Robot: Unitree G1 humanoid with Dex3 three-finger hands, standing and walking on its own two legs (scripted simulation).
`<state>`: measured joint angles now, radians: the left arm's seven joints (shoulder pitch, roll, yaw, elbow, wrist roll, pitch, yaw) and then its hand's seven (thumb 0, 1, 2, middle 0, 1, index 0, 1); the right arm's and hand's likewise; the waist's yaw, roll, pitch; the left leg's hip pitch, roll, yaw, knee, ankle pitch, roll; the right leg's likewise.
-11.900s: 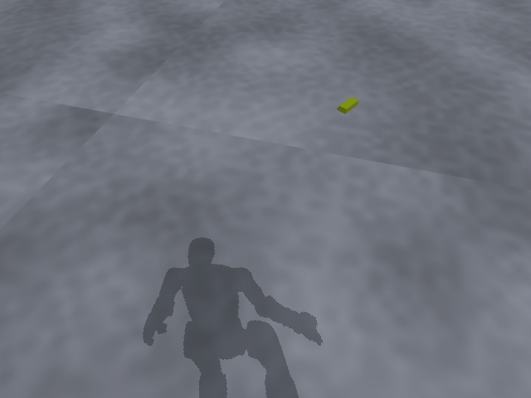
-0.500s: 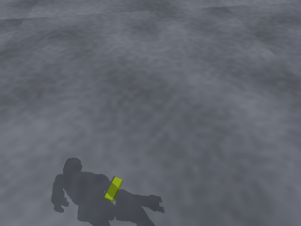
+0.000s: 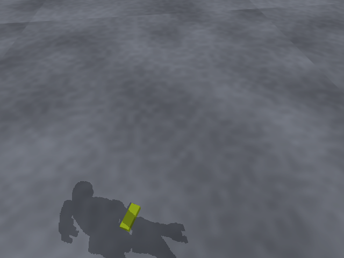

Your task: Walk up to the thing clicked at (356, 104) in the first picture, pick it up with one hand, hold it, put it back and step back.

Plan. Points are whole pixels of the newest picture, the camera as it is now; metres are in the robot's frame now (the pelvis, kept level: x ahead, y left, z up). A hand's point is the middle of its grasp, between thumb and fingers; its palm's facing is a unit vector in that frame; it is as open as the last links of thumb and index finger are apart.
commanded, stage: stand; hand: left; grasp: from above
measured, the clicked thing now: (130, 216) +0.46 +0.26 -0.77
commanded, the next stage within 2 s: rise first in 0.08 s
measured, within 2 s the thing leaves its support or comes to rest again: neither
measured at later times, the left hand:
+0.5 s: hand out of the picture +0.14 +0.25 -0.17, palm faces -0.02 -0.92 -0.39, open 9.9 cm
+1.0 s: hand out of the picture +0.12 +0.27 -0.24, palm faces -0.03 -0.83 -0.55, open 14.2 cm
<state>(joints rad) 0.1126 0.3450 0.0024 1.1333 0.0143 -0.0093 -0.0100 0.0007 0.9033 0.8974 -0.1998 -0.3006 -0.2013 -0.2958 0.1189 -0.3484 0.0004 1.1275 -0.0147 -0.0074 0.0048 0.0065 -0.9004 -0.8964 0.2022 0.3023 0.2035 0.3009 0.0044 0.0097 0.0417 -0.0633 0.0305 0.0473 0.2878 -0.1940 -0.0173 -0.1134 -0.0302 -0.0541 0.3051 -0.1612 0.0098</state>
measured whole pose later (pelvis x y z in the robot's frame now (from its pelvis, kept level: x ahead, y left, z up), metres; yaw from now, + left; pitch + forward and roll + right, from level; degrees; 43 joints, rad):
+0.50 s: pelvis -0.01 +0.00 -0.02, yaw +0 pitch +7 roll +0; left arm -0.02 0.32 0.14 0.97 0.13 0.10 0.02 0.00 0.29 0.96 -0.11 -0.89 -0.12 -0.88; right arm 0.25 -0.24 -0.02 0.75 0.03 -0.04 -0.02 0.01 -0.88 -0.89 0.20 0.30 0.20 0.30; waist -0.02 0.00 0.01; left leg -0.41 0.03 0.03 0.59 -0.31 -0.01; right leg -0.44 -0.04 -0.06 0.58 -0.26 0.01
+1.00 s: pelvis -0.02 +0.01 -0.08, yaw +1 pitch +17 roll -2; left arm 0.09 0.24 0.14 0.64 0.25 0.36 0.19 -0.01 -0.55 1.03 -0.07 -1.05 -0.04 -1.08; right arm 0.16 -0.21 -0.02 0.62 -0.01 -0.07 -0.06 0.01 -0.84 -0.88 0.20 0.30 0.20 0.30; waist 0.00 0.00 -0.11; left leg -0.83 0.04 0.01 1.05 -0.51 0.00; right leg -0.84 -0.05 -0.06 1.00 -0.44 0.02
